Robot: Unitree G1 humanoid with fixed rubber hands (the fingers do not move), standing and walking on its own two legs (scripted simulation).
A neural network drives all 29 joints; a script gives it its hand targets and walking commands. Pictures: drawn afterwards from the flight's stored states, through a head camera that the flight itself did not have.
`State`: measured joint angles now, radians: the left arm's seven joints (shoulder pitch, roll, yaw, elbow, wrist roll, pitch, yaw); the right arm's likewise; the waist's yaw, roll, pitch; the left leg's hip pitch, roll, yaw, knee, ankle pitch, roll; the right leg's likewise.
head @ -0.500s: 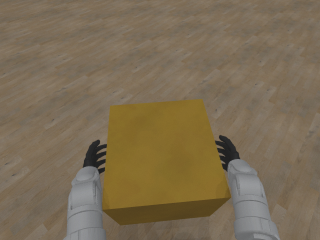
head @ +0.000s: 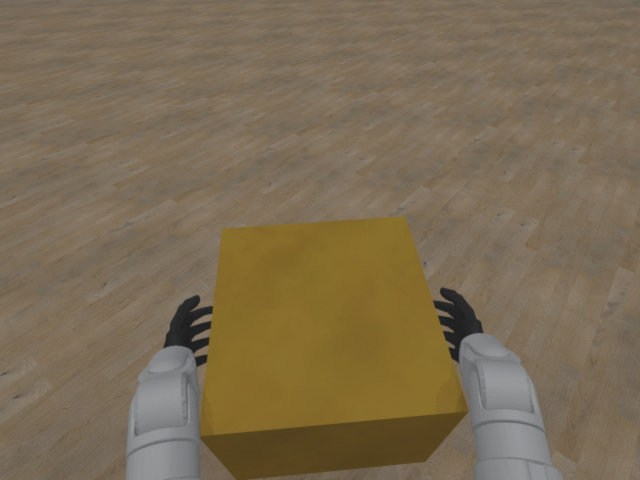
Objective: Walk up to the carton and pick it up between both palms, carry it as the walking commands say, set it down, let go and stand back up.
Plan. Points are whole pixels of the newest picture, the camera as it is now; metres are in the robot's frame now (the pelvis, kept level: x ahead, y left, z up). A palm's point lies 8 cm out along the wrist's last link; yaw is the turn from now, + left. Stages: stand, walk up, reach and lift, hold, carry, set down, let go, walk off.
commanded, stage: reach and lift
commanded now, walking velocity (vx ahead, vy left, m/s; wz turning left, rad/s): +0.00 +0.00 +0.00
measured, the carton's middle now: (323, 345) +0.33 +0.02 -0.03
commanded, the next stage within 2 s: hold in 0.92 s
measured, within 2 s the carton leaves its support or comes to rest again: neither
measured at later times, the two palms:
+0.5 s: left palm (192, 344) +0.28 +0.19 +0.05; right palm (479, 351) +0.28 -0.18 +0.04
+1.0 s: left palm (188, 348) +0.27 +0.19 +0.04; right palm (476, 354) +0.28 -0.18 +0.04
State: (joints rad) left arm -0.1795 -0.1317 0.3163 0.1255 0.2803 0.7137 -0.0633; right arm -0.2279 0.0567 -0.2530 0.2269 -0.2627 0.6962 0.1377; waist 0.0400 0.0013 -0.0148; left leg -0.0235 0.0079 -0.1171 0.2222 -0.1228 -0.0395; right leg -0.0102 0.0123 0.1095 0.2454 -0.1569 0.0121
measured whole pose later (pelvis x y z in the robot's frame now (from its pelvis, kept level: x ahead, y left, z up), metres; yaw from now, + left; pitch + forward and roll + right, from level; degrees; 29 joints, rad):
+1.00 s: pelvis +0.00 +0.01 +0.00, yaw +0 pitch -4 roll +0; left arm -0.19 -0.10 0.29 0.13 0.28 0.71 -0.08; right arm -0.19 0.08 -0.26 0.15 -0.27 0.72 0.12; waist 0.00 0.00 0.01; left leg -0.02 0.00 -0.11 0.22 -0.12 -0.03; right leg 0.00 0.01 0.10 0.21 -0.14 0.02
